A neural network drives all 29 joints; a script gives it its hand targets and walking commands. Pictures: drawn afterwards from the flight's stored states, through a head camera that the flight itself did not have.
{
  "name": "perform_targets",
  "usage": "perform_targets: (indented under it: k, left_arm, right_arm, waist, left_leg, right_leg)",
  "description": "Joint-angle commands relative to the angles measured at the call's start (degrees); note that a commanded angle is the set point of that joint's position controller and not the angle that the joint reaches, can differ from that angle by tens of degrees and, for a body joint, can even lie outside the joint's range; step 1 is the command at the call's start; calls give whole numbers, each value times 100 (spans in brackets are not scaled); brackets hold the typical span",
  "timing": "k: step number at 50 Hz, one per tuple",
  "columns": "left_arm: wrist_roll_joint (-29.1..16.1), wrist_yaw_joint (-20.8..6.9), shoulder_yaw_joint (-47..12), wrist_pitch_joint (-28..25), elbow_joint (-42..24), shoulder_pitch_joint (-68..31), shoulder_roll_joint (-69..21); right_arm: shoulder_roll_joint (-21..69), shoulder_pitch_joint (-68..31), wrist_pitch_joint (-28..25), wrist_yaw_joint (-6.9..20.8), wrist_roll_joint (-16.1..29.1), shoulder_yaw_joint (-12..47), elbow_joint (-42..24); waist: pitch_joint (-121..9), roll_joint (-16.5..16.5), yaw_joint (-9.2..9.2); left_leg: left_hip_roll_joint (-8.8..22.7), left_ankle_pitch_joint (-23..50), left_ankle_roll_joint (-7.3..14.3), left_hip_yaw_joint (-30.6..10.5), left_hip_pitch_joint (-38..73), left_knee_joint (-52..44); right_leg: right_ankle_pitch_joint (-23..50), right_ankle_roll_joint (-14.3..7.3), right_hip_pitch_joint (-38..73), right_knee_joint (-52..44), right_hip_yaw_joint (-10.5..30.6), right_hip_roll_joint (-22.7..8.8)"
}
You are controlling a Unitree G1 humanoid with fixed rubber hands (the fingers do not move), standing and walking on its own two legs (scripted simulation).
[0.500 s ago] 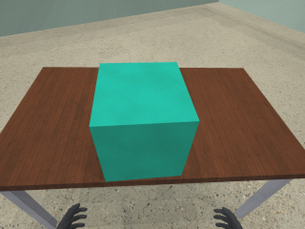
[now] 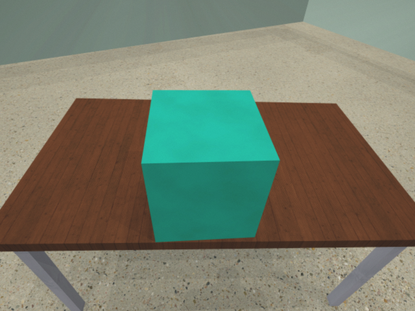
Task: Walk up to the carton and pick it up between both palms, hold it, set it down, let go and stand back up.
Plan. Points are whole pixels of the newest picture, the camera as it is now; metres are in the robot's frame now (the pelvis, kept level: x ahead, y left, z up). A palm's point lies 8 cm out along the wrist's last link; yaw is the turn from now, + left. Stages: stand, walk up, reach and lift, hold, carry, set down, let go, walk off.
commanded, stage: stand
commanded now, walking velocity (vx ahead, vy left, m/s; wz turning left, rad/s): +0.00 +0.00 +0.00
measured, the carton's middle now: (204, 164) +0.51 +0.00 +0.01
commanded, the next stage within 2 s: none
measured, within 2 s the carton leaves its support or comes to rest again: neither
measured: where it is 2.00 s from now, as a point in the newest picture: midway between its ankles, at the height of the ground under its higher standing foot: outside the picture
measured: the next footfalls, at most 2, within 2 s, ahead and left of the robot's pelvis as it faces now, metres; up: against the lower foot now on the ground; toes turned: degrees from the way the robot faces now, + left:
left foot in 0.92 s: -0.02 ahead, +0.10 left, +0.00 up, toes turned +1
right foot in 1.22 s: -0.06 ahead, -0.11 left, +0.00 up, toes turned -4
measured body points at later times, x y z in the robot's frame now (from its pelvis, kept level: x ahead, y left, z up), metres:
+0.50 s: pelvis -0.06 +0.01 +0.00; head -0.08 +0.02 +0.45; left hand -0.07 +0.27 -0.15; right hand -0.05 -0.24 -0.14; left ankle +0.02 +0.12 -0.74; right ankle -0.01 -0.13 -0.74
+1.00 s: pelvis -0.09 +0.01 -0.02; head -0.14 +0.04 +0.42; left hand -0.04 +0.27 -0.18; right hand -0.17 -0.22 -0.16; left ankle -0.06 +0.10 -0.74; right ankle -0.02 -0.12 -0.72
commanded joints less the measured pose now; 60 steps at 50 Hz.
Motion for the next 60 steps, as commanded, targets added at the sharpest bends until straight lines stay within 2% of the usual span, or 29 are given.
perform_targets:
  k: [1,10,16,28,34,36,38,40,41,42,43,44,45,46,47,48,49,50,51,52,54,55,56,57,58,59,60]
  left_arm:
    - [-22,54,123,-155,-362,0,757]
    - [1,59,43,-94,51,388,723]
    - [23,69,65,-86,240,661,663]
    - [39,95,193,-30,490,931,571]
    - [42,112,304,23,589,945,564]
    - [36,124,350,48,612,874,595]
    - [14,149,400,79,616,652,669]
    - [-27,211,459,122,557,38,839]
    - [-12,251,483,163,492,-358,929]
    - [-21,280,490,194,448,-770,943]
    - [-35,281,452,217,417,-1070,877]
    - [-29,255,365,243,416,-1079,713]
    - [-30,189,241,295,468,-466,269]
    - [30,156,122,315,561,279,-72]
    - [183,129,175,327,601,784,40]
    - [313,128,221,318,555,891,114]
    - [416,124,293,292,559,882,269]
    - [388,119,316,285,617,899,308]
    - [302,108,315,275,687,982,326]
    - [236,91,325,245,627,896,376]
    - [207,71,329,137,398,448,330]
    - [214,78,343,98,301,324,280]
    - [206,87,363,68,243,317,228]
    - [184,90,392,39,219,405,173]
    - [159,91,426,2,236,618,112]
    - [156,101,454,-58,311,984,23]
    - [174,129,471,-115,413,1295,15]
  right_arm:
    - [-849,78,-161,-27,18,-163,-382]
    - [-896,315,-90,-26,30,-136,-127]
    - [-889,417,-32,-29,13,-182,-22]
    - [-731,648,71,-52,-46,-292,199]
    - [-589,742,118,-66,-89,-357,310]
    - [-496,837,131,-63,-114,-374,355]
    - [-325,1061,139,-49,-148,-382,422]
    - [-1,1683,157,-11,-210,-385,564]
    - [69,2076,186,7,-252,-407,609]
    - [91,2367,222,1,-229,-440,597]
    - [118,2532,239,-35,-196,-446,583]
    - [128,2500,217,-77,-176,-406,575]
    - [-142,2067,152,-128,-202,-364,525]
    - [-291,1568,106,-172,-179,-309,451]
    - [-705,1055,92,-241,-112,-407,296]
    - [-1179,735,82,-269,-82,-555,295]
    - [-954,424,58,-242,-18,-486,347]
    - [-638,348,55,-195,-20,-401,381]
    - [-525,394,81,-178,-127,-410,377]
    - [-416,565,93,-181,-219,-387,431]
    - [-310,1221,97,-160,-317,-373,669]
    - [-403,1484,99,-158,-342,-414,773]
    - [-504,1605,111,-166,-348,-454,826]
    - [-579,1624,136,-170,-328,-485,838]
    - [-618,1513,173,-165,-287,-498,815]
    - [-612,1227,210,-151,-206,-470,748]
    - [-481,1020,213,-135,-126,-415,633]
  waist:
    - [350,6,-12]
    - [685,209,27]
    - [711,273,29]
    - [626,73,-51]
    - [599,-59,-49]
    - [589,-174,-61]
    - [537,-441,-120]
    - [295,-1027,-300]
    - [264,-1052,-459]
    - [326,-1077,-662]
    - [461,-974,-830]
    - [721,-491,-904]
    - [1242,987,-534]
    - [1578,1464,19]
    - [1642,1051,261]
    - [1763,1359,310]
    - [1782,1300,377]
    - [1688,1145,340]
    - [1515,1136,313]
    - [1437,1005,233]
    - [1247,648,-105]
    - [1067,591,-224]
    - [878,592,-266]
    - [737,644,-244]
    - [663,674,-123]
    - [646,557,131]
    - [636,255,310]
  left_leg:
    - [386,369,124,-536,-286,-638]
    - [381,-1356,120,-780,-1020,-1070]
    - [400,-2079,144,-902,-1305,-1203]
    - [258,-2212,73,-802,-1129,-884]
    - [89,-2103,-30,-589,-1023,-567]
    - [-33,-1956,-77,-430,-880,-301]
    - [-235,-1630,-126,-160,-489,312]
    - [-593,-911,-149,330,601,2129]
    - [-519,-878,-97,287,1015,2772]
    - [-366,-975,-26,94,1268,3077]
    - [-148,-1133,56,-137,1309,2730]
    - [196,-1468,137,-577,897,1354]
    - [746,-2878,177,-1840,-658,-863]
    - [1147,-3774,68,-2741,-1705,-1923]
    - [1242,-4266,258,-2990,-2136,-2206]
    - [1530,-4633,651,-3586,-2993,-2602]
    - [1550,-4529,922,-3522,-3503,-2746]
    - [1386,-4007,994,-2844,-3291,-2566]
    - [1198,-3541,945,-2289,-2780,-2317]
    - [1151,-3216,932,-2118,-2165,-2085]
    - [1205,-2726,1006,-2155,-908,-1748]
    - [1287,-2575,1072,-2200,-359,-1584]
    - [1344,-2492,1111,-2200,-34,-1437]
    - [1328,-2480,1089,-2101,-36,-1338]
    - [1203,-2487,978,-1853,-385,-1217]
    - [940,-2550,765,-1429,-1071,-948]
    - [603,-2493,493,-958,-1802,-435]
  right_leg:
    - [277,-101,-408,-554,520,-423]
    - [-663,-38,-653,-399,428,-299]
    - [-1090,-22,-845,-270,387,-228]
    - [-1820,-45,-1461,-348,475,-203]
    - [-2226,-74,-1749,-438,517,-202]
    - [-2453,-100,-1962,-555,553,-231]
    - [-2780,-164,-2400,-818,665,-345]
    - [-3150,-419,-3419,-1390,986,-771]
    - [-3276,-545,-3957,-1513,1006,-979]
    - [-3348,-551,-4418,-1512,962,-1085]
    - [-3289,-460,-4541,-1229,881,-1076]
    - [-3097,-227,-4157,-336,716,-819]
    - [-2477,-22,-3258,1412,325,-226]
    - [-1700,125,-2681,2299,77,68]
    - [-1435,170,-2434,2667,184,40]
    - [-1246,86,-1858,3259,304,-29]
    - [-1006,95,-1324,3683,395,-131]
    - [-1107,96,-1340,3673,396,-114]
    - [-1262,105,-1527,3568,277,-52]
    - [-1344,81,-1807,3229,234,-81]
    - [-1486,52,-2326,2464,193,-107]
    - [-1572,31,-2432,2148,153,-80]
    - [-1664,-17,-2339,1789,118,-53]
    - [-1665,-93,-1993,1375,52,5]
    - [-1399,-203,-1339,821,-60,95]
    - [-637,-338,-322,15,-191,182]
    - [-105,-410,575,-427,-61,182]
